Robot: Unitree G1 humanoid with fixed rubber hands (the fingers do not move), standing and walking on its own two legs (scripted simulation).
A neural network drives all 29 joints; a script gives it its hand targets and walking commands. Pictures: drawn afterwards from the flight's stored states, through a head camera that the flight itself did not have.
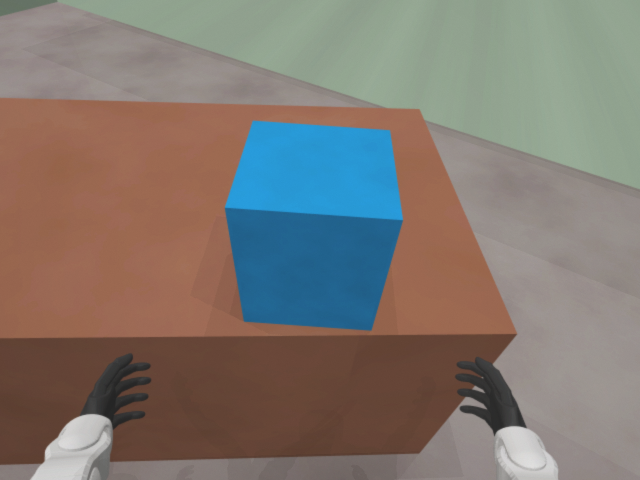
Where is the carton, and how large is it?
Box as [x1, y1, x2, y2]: [225, 121, 402, 330]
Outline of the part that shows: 253,121 225,205 244,321 371,330 402,221 389,130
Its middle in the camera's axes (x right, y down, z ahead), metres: -0.01 -0.02 +0.62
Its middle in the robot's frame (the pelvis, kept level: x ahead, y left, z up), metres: +0.48 +0.01 +0.04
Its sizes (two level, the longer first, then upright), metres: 0.210 0.200 0.250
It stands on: a pedestal, 0.69 m high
